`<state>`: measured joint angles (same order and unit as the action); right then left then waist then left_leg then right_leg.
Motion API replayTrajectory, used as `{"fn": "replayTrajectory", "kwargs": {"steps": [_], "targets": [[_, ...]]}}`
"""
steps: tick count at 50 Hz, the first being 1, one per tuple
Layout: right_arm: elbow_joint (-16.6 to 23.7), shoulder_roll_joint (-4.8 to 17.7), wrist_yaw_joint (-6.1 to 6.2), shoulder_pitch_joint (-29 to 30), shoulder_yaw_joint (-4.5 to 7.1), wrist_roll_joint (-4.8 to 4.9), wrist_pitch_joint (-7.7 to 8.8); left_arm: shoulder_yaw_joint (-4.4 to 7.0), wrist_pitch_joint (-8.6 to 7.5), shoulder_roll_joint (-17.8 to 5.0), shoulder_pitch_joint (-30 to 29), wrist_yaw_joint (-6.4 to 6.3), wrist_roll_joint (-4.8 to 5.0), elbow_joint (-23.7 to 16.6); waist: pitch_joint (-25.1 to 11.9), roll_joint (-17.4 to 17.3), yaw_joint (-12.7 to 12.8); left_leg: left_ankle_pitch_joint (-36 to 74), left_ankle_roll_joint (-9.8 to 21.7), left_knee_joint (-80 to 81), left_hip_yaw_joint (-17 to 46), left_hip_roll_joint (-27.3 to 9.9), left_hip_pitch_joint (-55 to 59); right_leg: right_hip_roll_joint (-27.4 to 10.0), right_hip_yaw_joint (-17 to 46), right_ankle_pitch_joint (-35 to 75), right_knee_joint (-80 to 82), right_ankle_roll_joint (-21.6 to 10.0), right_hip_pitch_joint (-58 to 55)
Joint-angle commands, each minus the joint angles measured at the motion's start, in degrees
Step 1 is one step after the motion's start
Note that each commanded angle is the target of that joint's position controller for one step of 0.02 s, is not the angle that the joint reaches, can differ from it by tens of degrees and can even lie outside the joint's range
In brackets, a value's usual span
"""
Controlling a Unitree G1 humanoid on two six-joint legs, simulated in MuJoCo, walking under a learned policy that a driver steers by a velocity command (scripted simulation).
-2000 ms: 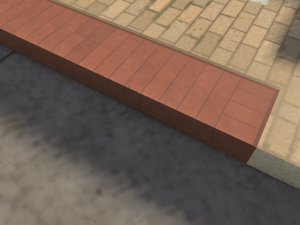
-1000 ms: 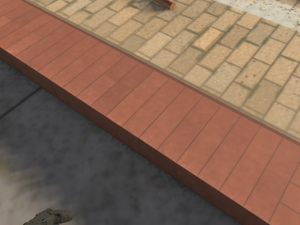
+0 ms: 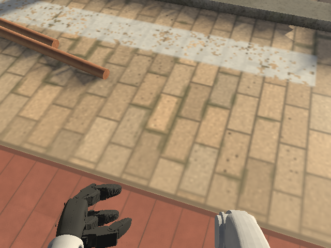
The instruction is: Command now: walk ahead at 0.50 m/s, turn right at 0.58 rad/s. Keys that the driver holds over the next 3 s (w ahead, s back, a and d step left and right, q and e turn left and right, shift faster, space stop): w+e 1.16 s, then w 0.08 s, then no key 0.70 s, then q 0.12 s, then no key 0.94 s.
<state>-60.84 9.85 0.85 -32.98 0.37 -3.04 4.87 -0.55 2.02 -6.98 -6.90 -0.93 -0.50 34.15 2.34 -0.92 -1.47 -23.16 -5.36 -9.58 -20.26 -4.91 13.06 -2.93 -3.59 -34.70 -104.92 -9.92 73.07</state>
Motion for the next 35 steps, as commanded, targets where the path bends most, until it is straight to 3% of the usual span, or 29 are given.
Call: {"fn": "replayTrajectory", "kwargs": {"steps": [1,2,3,4,5,6,7,8,9,10,11,12,13,14,15,16,18,19,21,24,27,29,30,31,32,33,34,35], "targets": [[6.7,9.7,1.42,6.1,0.76,4.16,0.37,-1.36,-1.01,-0.9,0.1,2.5,-0.36,-5.0,-0.1,1.0,5.5,71.8,14.0,6.7,-0.1,-9.7,-29.3,4.9,-13.5,14.1,23.6,-1.0,-39.5],[8.0,16.9,0.99,7.1,2.34,4.47,0.37,0.19,-0.66,-4.4,10.9,2.65,-0.46,-2.4,-9.6,-5.2,11.5,97.3,14.3,-7.2,1.1,-11.2,-23.5,8.2,-12.6,13.9,25.8,-0.9,-49.6],[9.2,23.1,-0.11,9.2,4.57,5.65,-0.05,1.63,-0.65,-6.7,24.2,2.41,0.26,1.5,-19.9,-11.4,16.0,108.5,13.5,-22.9,3.2,-12.1,-17.1,11.1,-8.1,12.8,32.4,-2.0,-59.9],[10.6,24.5,-1.25,7.8,5.82,6.18,0.13,4.27,-0.9,-12.4,28.1,2.11,0.35,3.0,-23.1,-12.6,17.7,91.0,10.5,-43.8,6.6,-9.7,-21.3,12.0,6.2,9.3,46.3,-4.2,-68.9],[16.6,13.7,-3.76,9.6,4.05,4.62,0.88,7.49,-0.97,-23.7,22.3,1.33,1.07,3.4,-25.2,10.1,10.0,6.0,3.7,-75.2,9.7,5.2,-43.6,-5.9,45.0,19.9,66.7,-9.1,-78.7],[18.4,11.5,-5.3,9.7,3.99,2.94,1.95,9.09,-0.36,-25.2,23.8,0.61,0.13,3.0,-32.0,6.2,8.6,7.6,4.9,-86.9,25.1,7.1,-47.3,-8.3,61.4,23.5,78.5,-6.8,-79.7],[19.7,9.1,-5.53,10.4,3.71,3.0,1.68,8.39,-0.39,-22.3,20.8,0.59,-0.61,4.6,-26.2,3.1,5.3,12.6,6.0,-90.3,25.9,5.1,-51.1,-7.7,58.5,12.2,79.7,-5.3,-74.5],[19.6,6.1,-4.68,11.0,2.79,2.3,1.29,7.46,-0.97,-18.2,20.9,0.74,-0.3,8.1,-16.4,-0.4,2.7,13.9,6.4,-88.7,24.6,3.3,-53.0,-6.0,52.8,11.1,79.0,-3.9,-65.4],[20.7,6.9,-2.45,17.3,2.7,3.25,2.81,4.88,-4.51,-11.8,19.3,2.46,0.2,5.2,-13.9,-4.5,3.5,9.8,7.8,-89.5,28.8,3.2,-54.7,-4.2,47.7,10.4,79.9,-1.6,-59.0],[22.0,6.1,-1.16,17.6,2.31,3.34,2.89,4.26,-6.62,-8.6,16.7,3.17,-0.1,6.9,-10.9,-3.3,-0.2,10.0,9.0,-88.1,29.8,1.2,-53.6,-2.2,42.8,15.4,78.9,0.7,-53.0],[23.1,5.5,-0.69,18.0,1.81,3.08,2.54,3.99,-7.51,-7.8,16.4,3.57,-0.16,7.9,-9.4,1.8,-1.9,7.6,9.5,-92.7,29.1,1.4,-53.7,-0.6,39.1,22.5,78.7,0.0,-50.5],[24.3,5.1,-0.63,20.4,1.49,2.16,2.19,3.85,-7.75,-7.2,18.6,3.49,0.57,10.4,-7.9,3.7,-1.7,6.5,10.9,-98.4,28.1,1.3,-57.9,0.7,36.5,24.5,80.4,0.3,-51.4],[25.4,3.7,-0.71,19.5,0.75,2.66,1.92,3.92,-8.02,-8.0,19.9,3.48,1.49,11.2,-6.4,2.9,-3.5,7.2,11.3,-97.9,27.9,0.8,-62.4,0.4,32.6,28.7,80.1,0.1,-51.3],[26.7,2.1,-1.0,20.5,-0.25,1.74,1.72,3.87,-7.87,-7.9,20.9,3.37,2.24,12.1,-4.1,1.1,-4.1,7.9,11.5,-97.1,26.8,0.7,-65.0,1.9,29.1,31.9,79.5,1.3,-49.0],[28.1,3.0,-1.13,23.0,-0.67,1.9,1.49,3.88,-7.01,-8.4,18.6,2.92,2.98,10.1,-1.9,-2.4,-4.6,10.2,10.5,-82.2,24.3,0.1,-63.0,4.8,23.4,31.1,81.9,1.1,-45.4],[28.9,4.8,-0.87,26.9,-0.25,2.01,1.44,3.31,-6.73,-7.4,19.0,2.67,2.79,9.3,-1.3,-4.2,-3.2,11.6,10.5,-71.3,21.0,0.2,-59.1,6.9,20.0,32.1,84.8,1.9,-42.7],[31.9,4.6,-0.36,35.1,-0.33,0.28,1.89,3.48,-6.63,-9.0,24.1,1.55,2.55,9.8,-3.2,-1.0,0.5,20.0,8.4,-58.2,16.7,2.3,-55.1,7.1,20.5,46.2,87.0,3.0,-44.8],[32.8,4.1,-0.3,37.2,-0.52,0.07,1.97,3.8,-6.33,-10.3,26.7,0.7,2.62,10.0,-4.9,0.7,2.3,23.7,7.6,-50.4,16.5,3.1,-54.2,7.0,19.8,48.4,87.5,3.9,-49.5],[33.8,3.6,-0.56,42.9,-0.57,1.5,1.91,4.18,-5.79,-11.5,32.7,-0.83,2.36,10.7,-6.0,3.7,5.8,27.9,6.7,-36.2,17.1,5.8,-55.5,5.8,21.6,50.7,88.5,5.5,-60.6],[33.8,6.4,-2.27,48.3,0.56,4.05,1.95,4.21,-4.8,-11.4,36.4,-2.01,2.32,11.2,-5.2,8.6,7.7,28.9,6.4,-21.6,18.7,9.0,-55.6,2.9,26.1,51.0,88.8,6.1,-72.9],[33.1,8.8,-3.1,47.6,2.22,3.87,2.74,4.81,-3.9,-12.3,35.7,-2.24,2.17,11.3,-5.6,9.0,6.1,28.1,8.4,-14.9,20.5,11.6,-45.4,2.3,28.1,59.1,83.9,8.1,-76.3],[31.9,10.6,-2.87,42.7,3.63,3.97,3.18,5.7,-3.34,-13.7,33.1,-2.62,1.63,10.1,-7.2,9.0,3.2,24.8,9.4,-13.9,21.1,11.9,-36.6,2.5,28.7,70.1,75.8,8.5,-75.8],[30.3,11.3,-2.35,35.3,4.24,4.03,3.48,5.87,-3.36,-13.9,28.6,-2.4,1.55,8.2,-9.9,9.3,-0.9,26.4,11.0,-11.8,23.4,8.8,-27.1,2.9,28.8,72.7,67.7,9.0,-71.9],[27.4,12.9,-1.66,21.3,4.84,3.42,3.4,5.58,-3.83,-14.1,22.1,-1.4,0.64,5.0,-18.5,7.8,-7.9,29.3,14.8,-15.6,28.7,1.0,-8.0,3.3,27.4,64.9,53.5,8.7,-62.9],[25.9,14.0,-1.06,15.5,4.9,3.18,2.85,3.98,-4.22,-7.4,28.9,-0.51,-1.75,4.4,-25.0,-7.7,-3.7,40.1,20.3,-22.5,41.2,-13.0,11.7,11.0,21.6,6.1,38.3,9.3,-46.6],[25.6,13.0,-0.78,14.5,5.08,2.94,2.49,3.71,-4.4,-11.2,38.1,-0.16,1.75,4.9,-30.3,-19.3,-1.8,15.1,29.0,-16.2,65.5,-22.7,17.9,9.7,19.6,-2.2,24.3,10.0,-33.7],[27.9,7.8,0.33,19.3,4.62,2.79,1.78,4.8,-4.48,-16.0,33.6,-0.04,2.49,5.5,-21.5,-9.0,-3.3,-1.2,25.8,-9.6,62.4,-18.8,7.6,5.5,17.6,6.3,20.4,9.5,-30.4],[27.8,6.7,0.78,22.9,3.9,2.86,1.48,5.23,-4.55,-17.7,26.5,0.39,1.94,3.1,-12.1,-2.6,-2.6,-1.0,21.9,-6.7,53.7,-15.2,-3.3,4.5,14.2,12.4,21.0,9.3,-29.9]]}}
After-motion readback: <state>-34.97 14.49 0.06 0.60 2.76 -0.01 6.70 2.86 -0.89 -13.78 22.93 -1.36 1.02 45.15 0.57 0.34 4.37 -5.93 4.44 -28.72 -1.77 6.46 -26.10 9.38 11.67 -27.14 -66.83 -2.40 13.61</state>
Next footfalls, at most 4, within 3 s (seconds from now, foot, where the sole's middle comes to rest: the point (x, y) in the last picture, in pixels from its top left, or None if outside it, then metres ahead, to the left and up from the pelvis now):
0.08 right None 0.27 -0.09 -0.60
0.62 left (202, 178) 0.65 -0.12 -0.60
1.18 right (295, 159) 0.72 -0.49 -0.60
1.60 left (284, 100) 1.03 -0.53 -0.60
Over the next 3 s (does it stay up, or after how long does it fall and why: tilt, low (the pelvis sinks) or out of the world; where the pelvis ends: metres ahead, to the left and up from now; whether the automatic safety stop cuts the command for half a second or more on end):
stays up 0.87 -0.55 0.17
